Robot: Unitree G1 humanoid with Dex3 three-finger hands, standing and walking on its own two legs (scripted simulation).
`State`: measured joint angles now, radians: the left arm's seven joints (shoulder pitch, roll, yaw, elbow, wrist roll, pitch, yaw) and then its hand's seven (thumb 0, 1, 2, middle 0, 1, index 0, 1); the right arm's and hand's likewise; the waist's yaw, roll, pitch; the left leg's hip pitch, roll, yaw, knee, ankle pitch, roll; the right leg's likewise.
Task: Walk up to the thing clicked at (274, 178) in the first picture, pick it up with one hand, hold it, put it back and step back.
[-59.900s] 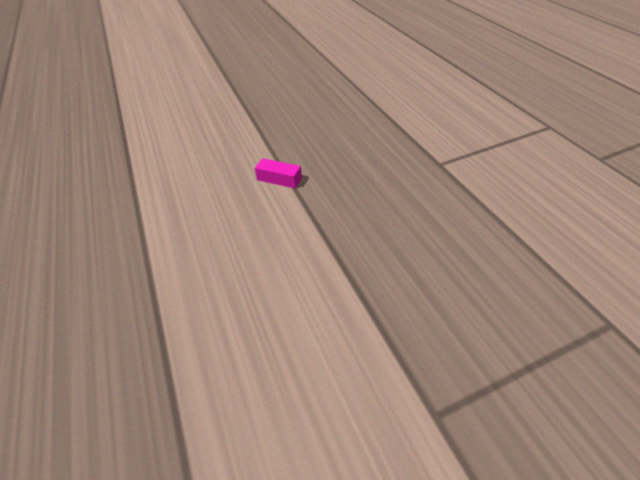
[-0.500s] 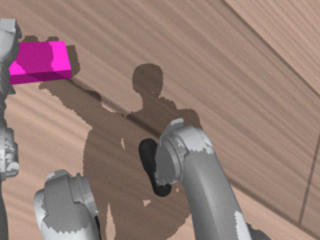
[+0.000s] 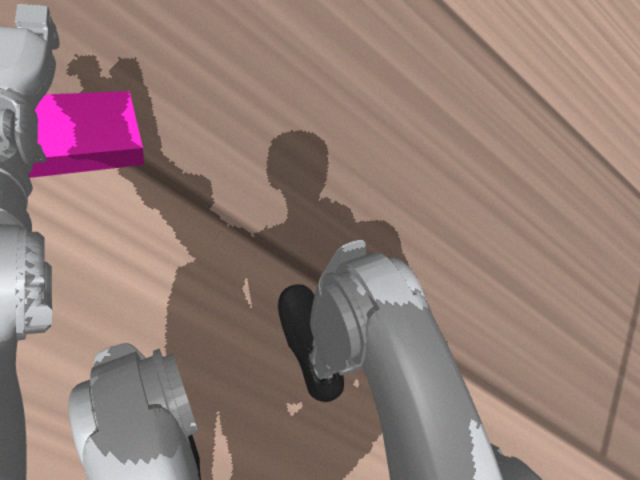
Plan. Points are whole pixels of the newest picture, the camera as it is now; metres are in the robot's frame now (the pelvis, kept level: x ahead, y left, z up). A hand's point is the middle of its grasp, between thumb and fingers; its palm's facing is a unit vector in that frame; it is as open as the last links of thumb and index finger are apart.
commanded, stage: approach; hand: left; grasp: from above
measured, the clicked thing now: (55, 136) +0.61 +0.13 -0.31
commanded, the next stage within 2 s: close in in 0.48 s
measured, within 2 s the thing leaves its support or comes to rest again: neither
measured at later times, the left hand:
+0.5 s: hand (8, 155) +0.55 +0.17 -0.21, palm faces -0.43 -0.02 -0.90, open 13.6 cm
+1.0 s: hand (65, 121) +0.58 +0.11 -0.20, palm faces -0.46 +0.02 -0.89, open 13.7 cm
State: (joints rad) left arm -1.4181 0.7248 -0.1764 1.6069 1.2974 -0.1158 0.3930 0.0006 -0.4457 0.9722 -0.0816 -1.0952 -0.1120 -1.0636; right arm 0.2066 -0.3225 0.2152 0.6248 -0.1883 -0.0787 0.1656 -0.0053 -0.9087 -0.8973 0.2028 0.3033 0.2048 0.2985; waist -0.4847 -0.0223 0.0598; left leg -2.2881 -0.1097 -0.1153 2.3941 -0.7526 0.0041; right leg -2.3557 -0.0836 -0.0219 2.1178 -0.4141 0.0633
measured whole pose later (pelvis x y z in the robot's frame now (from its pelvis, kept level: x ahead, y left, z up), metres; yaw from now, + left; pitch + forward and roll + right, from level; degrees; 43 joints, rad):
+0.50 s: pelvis -0.01 +0.00 +0.00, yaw +0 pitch +35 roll -11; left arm -1.31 0.78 -0.15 1.45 1.24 -0.17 0.31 0.00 -0.46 0.97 -0.08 -1.10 -0.11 -1.07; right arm 0.21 -0.38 0.21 0.56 -0.19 -0.03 0.12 -0.01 -0.91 -0.90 0.20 0.30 0.21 0.30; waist -0.43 -0.06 0.16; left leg -2.28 -0.11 -0.12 2.40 -0.71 0.00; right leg -2.33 -0.08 -0.03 2.11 -0.38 0.05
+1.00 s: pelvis +0.00 +0.00 +0.00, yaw +0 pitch +38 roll -9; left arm -1.44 0.73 -0.13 1.68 1.27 -0.01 0.38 0.00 -0.45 0.97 -0.07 -1.05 -0.10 -1.02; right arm 0.19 -0.34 0.28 0.54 -0.17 -0.02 0.17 -0.01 -0.90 -0.89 0.20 0.30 0.21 0.30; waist -0.55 -0.01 0.14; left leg -2.28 -0.09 -0.10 2.38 -0.75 0.01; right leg -2.36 -0.07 -0.01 2.11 -0.41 0.08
